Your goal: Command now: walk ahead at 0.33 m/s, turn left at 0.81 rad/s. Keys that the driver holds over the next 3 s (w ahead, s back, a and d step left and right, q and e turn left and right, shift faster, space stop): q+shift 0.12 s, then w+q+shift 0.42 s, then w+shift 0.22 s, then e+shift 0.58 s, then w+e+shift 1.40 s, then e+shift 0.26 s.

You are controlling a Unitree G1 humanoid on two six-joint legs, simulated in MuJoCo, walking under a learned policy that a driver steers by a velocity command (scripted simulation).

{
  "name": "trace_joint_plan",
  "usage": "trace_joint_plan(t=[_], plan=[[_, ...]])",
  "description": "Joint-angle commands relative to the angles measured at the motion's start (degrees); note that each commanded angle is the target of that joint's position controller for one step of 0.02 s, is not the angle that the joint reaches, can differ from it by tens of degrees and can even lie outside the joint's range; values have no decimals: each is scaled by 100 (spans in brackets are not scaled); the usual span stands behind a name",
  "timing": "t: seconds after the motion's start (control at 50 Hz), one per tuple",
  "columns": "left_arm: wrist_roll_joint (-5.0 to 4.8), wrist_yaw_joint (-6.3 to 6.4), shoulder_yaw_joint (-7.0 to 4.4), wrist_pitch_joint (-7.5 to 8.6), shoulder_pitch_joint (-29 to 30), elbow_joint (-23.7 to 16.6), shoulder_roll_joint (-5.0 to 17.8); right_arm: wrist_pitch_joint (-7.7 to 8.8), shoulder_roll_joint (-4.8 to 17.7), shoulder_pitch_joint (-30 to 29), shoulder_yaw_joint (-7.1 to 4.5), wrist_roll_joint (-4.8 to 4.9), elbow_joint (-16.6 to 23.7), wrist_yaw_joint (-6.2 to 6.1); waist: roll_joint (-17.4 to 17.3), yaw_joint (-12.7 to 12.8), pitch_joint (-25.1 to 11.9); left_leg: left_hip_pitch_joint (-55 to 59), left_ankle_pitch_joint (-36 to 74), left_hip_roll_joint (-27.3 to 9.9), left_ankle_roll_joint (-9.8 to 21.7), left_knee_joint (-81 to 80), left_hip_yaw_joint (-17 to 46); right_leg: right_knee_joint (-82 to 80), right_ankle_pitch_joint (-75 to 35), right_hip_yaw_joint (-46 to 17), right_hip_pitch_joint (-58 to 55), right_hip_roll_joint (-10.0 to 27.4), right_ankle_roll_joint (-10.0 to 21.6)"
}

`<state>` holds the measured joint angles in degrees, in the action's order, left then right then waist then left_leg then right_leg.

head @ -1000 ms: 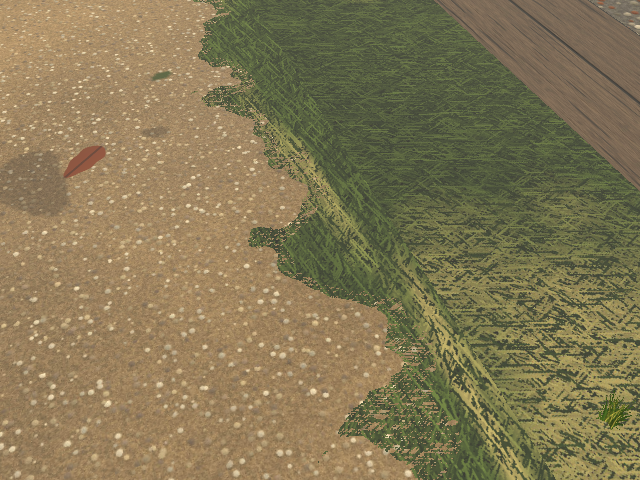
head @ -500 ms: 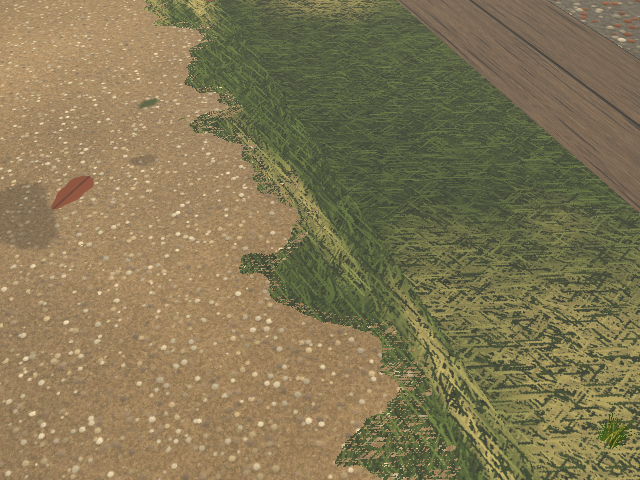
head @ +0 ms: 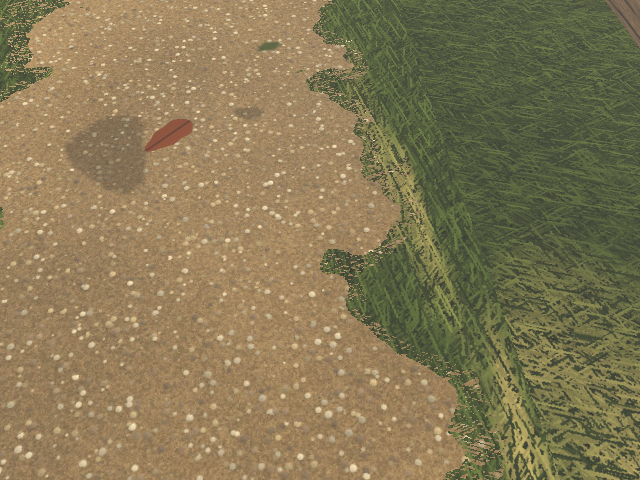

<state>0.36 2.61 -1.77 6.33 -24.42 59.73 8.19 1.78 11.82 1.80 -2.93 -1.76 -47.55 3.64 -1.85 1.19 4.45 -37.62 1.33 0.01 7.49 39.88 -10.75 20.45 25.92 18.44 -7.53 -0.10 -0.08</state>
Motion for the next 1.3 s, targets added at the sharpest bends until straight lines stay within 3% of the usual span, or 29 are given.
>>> trace_joint_plan(t=[0.02,0.04,0.06,0.08,0.1,0.12,0.16,0.22,0.36,0.54,0.62,0.66,0.68,0.7,0.72,0.74,0.76,0.8,0.86,0.9,0.94,1.02,1.04,1.06,1.08,1.1,1.14,1.16,1.3], plan=[[-45,84,-360,-50,497,-516,1416,1,692,2054,-250,-12,-238,-111,880,-1133,-972,2780,-230,545,452,-311,52,2499,-7304,-288,1078,1488,88],[-96,-4,-408,-98,783,-622,1422,61,928,2621,-386,-12,-389,-225,558,-1472,-1222,3527,97,471,641,-1016,421,4207,-5591,-331,1497,1201,43],[-10,-135,-365,-120,745,-743,949,21,1216,2079,-507,147,-317,-353,-586,-1010,-907,4215,2101,-244,751,-870,1535,6068,92,-442,3100,143,-65],[-27,-119,-283,-140,-57,-1116,672,-27,1854,1821,-578,-7,-33,-274,-604,-330,-1873,5281,4968,-1551,1994,-698,3911,7630,1061,-1423,4336,-246,-293],[8,-123,-194,-129,111,-1290,736,-139,1861,1671,-627,-1,254,-325,-117,-504,-2522,5327,2287,-1975,2347,-1734,4954,7696,577,-2208,4818,-126,-246],[64,-130,-203,-139,480,-1314,935,-183,1383,1254,-523,87,351,-387,646,-366,-1604,4297,587,-1786,2049,-2251,4701,7059,166,-2276,4917,137,-215],[253,-154,-252,-264,906,-1500,1087,-151,914,1098,-370,161,311,-409,812,-98,-942,3105,-1575,-1145,1454,-2777,4261,5820,-164,-2377,4593,482,-239],[353,-216,-202,-563,1078,-1599,995,-31,1070,1119,-401,154,327,-391,620,2,-725,1992,-2894,-468,1038,-3118,3783,4695,-591,-2280,3865,635,-335],[299,-195,-182,-508,2544,-2163,1149,86,1322,2104,-491,183,312,-296,36,-679,-421,3221,-2991,-395,712,-3125,4363,3102,-1954,-2453,5294,544,-556],[167,-365,-98,-342,3534,-2705,1196,145,1431,2306,-470,131,491,-249,-481,-938,-115,3302,-2329,-171,729,-2725,4656,1420,-1884,-2438,4607,-10,-442],[80,-322,-131,-223,2929,-2737,1317,230,1404,2021,-419,148,520,-266,-620,-562,-301,2774,-1227,-380,534,-2546,4658,557,-2046,-2213,2627,-59,-212],[178,-177,-322,-127,1560,-2437,1790,336,1362,2025,-363,166,417,-244,-92,166,-1060,2515,635,2,221,-846,3991,370,-1580,-2237,725,67,103],[279,-63,-450,-99,379,-2301,2212,405,1117,1902,-267,204,519,-238,636,703,-1833,1775,79,333,56,941,3284,318,-37,-3284,-593,1040,395],[389,-54,-571,-146,86,-2168,2720,412,604,2252,-105,400,712,-251,2303,404,-2219,-106,-2873,1136,-261,2491,2400,-515,1883,-6177,-1796,2289,1073],[298,-149,-534,-197,540,-2181,2172,339,895,1993,-40,230,583,-358,1489,278,-1397,-880,-2530,526,-143,3103,2108,-645,2222,-6783,-1025,2365,1118],[233,-207,-425,-205,673,-2193,1698,307,1127,1499,-92,57,576,-315,564,295,-918,-860,-2015,293,-147,3196,2062,-521,1676,-5881,-412,2063,1025],[243,-258,-369,-181,597,-2085,1530,312,1141,1269,-87,-59,626,-228,142,264,-705,-775,-1763,157,-156,3049,2012,-591,1087,-5147,18,1752,963],[239,-296,-257,-69,230,-1749,1348,299,946,883,-27,-171,783,-130,485,155,-131,-792,-1888,136,-264,2719,1987,-729,-1211,-4369,537,1304,1004],[4,-366,-184,42,40,-1478,1260,264,775,751,77,-245,963,-147,787,-145,-255,-642,-2038,102,-582,2136,1277,-328,-5701,-3607,645,1033,1090],[-66,-341,-212,3,98,-1397,1386,309,591,208,210,-210,1231,-93,829,-154,-276,-26,-1493,228,-742,1035,933,-385,-6587,-3155,1238,682,1005],[-46,-318,-286,-95,64,-1320,1546,316,425,-116,344,-85,1320,-56,1004,-56,-363,1274,-566,526,-732,-185,694,-429,-6496,-2827,1944,295,744],[-146,-282,-383,-182,47,-1376,1770,259,987,671,192,-58,1054,-303,847,-492,-802,3079,530,535,-435,-1173,1129,815,-6197,-3265,1996,254,275],[-215,-290,-374,-183,123,-1474,1706,316,1183,1148,133,-131,952,-399,697,-730,-1067,3868,1209,76,-316,-1377,1436,1792,-5448,-3292,2334,47,153],[-298,-279,-312,-187,14,-1719,1395,346,1532,1672,58,-243,948,-488,-78,-801,-1814,5052,3475,-1298,-96,-987,2385,3293,-2661,-3003,3049,-283,57],[-501,-117,-238,-330,-1061,-1732,999,273,1560,1884,14,-208,1064,-425,-1069,-437,-3036,5910,6096,-3305,650,-469,3663,5217,1681,-2471,3532,-687,96],[-227,-44,-360,-495,-1060,-1573,1568,170,1096,1700,53,60,1130,-403,-196,-414,-3105,5357,5509,-2857,655,-510,3389,5479,1237,-2396,3527,-315,136],[6,-111,-371,-688,-544,-1631,1441,133,580,848,165,106,1252,-479,-332,-155,-1743,4023,3052,-2146,499,-1385,2620,5298,460,-2128,3994,8,-29],[91,-192,-398,-779,-343,-1692,1427,128,550,727,187,90,1244,-531,-545,-79,-1266,3493,2651,-1929,435,-1671,2267,5209,273,-2090,3985,81,-109],[85,-447,-337,-1110,429,-2240,1034,136,743,506,41,1,1150,-579,-692,252,-820,2114,1005,-1804,374,-2270,830,4065,-815,-1800,3499,404,-136]])
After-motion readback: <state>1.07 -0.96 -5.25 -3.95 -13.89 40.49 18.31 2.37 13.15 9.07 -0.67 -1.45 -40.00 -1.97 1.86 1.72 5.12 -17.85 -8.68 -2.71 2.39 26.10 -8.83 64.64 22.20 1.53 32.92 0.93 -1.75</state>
